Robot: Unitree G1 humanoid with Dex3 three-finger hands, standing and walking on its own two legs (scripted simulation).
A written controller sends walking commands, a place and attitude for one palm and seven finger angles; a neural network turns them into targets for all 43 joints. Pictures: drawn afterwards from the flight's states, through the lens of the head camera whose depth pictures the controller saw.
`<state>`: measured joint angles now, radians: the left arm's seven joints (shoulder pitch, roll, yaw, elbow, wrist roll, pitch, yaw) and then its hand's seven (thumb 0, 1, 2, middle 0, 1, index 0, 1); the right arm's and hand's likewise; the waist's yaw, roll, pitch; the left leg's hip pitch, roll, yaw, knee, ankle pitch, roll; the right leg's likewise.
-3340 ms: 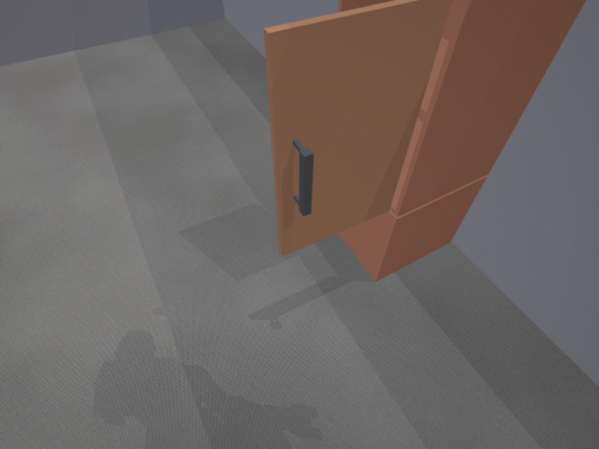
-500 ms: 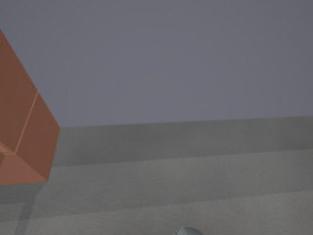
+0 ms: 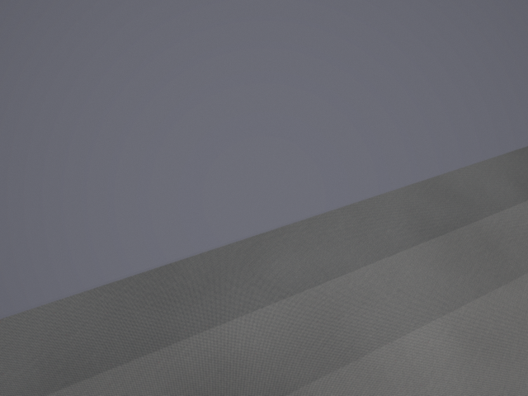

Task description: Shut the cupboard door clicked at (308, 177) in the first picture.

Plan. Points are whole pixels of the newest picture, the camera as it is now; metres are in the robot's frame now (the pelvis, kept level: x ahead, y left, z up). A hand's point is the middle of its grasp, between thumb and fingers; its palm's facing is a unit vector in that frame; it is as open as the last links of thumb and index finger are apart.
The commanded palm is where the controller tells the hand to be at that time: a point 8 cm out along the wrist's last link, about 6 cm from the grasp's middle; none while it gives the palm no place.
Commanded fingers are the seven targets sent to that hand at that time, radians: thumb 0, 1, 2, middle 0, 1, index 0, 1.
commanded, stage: walk to a spot facing it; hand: left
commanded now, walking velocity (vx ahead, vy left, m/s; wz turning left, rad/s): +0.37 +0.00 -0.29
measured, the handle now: out of the picture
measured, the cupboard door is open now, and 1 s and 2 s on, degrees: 88 88 88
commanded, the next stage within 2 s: turn to face it in 0.32 s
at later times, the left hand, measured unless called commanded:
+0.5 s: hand (197, 304) +0.31 +0.14 -0.17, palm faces -0.10 -0.98 -0.18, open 7.3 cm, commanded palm none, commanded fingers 0.00 0.90 0.90 -0.20 -0.30 -0.20 -0.30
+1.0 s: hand (203, 258) +0.40 +0.14 -0.15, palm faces +0.21 -0.95 -0.24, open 7.3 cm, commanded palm none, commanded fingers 0.00 0.90 0.90 -0.20 -0.30 -0.20 -0.30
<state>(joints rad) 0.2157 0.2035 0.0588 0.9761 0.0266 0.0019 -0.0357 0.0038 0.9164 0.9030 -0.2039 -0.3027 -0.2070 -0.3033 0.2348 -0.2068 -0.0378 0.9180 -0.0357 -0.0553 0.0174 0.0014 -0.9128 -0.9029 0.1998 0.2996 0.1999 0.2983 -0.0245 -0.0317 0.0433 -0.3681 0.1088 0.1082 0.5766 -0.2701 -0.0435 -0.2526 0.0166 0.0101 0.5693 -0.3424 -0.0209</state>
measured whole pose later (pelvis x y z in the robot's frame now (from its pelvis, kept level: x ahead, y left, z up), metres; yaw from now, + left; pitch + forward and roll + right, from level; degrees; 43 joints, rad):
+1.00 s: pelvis +0.34 -0.07 +0.01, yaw +11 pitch +0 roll +2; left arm 0.17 0.20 0.05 0.93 0.03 0.00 0.02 0.00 0.91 0.90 -0.20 -0.30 -0.21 -0.30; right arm 0.18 -0.23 -0.07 0.98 -0.02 0.07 0.01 0.00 -0.92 -0.90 0.20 0.30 0.20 0.30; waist -0.01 -0.03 0.06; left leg -0.44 0.03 0.07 0.96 -0.49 -0.06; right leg -0.19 -0.10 -0.16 0.52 -0.33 0.00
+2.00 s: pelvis +0.42 -0.14 +0.00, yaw +48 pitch +1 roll +1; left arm 0.16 0.26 0.07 0.85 0.02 0.03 0.01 0.01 0.91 0.90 -0.20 -0.30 -0.20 -0.30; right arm 0.18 -0.23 -0.06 0.90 -0.02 0.07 0.01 0.00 -0.91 -0.90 0.20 0.30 0.21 0.30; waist 0.00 0.00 0.08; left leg -0.37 -0.02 -0.11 0.63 -0.30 -0.04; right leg -0.31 -0.05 -0.02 0.60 -0.34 0.04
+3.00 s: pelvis +0.43 -0.14 +0.00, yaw +85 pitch +1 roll +0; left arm 0.19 0.25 0.06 0.92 0.02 0.07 0.02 0.01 0.91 0.90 -0.20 -0.30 -0.21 -0.30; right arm 0.13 -0.22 -0.05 0.88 -0.03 0.03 0.01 0.00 -0.91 -0.90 0.20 0.30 0.20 0.30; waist 0.00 -0.06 0.11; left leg -0.33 -0.02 0.01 0.61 -0.30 0.04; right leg -0.43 -0.09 -0.06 1.07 -0.52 0.08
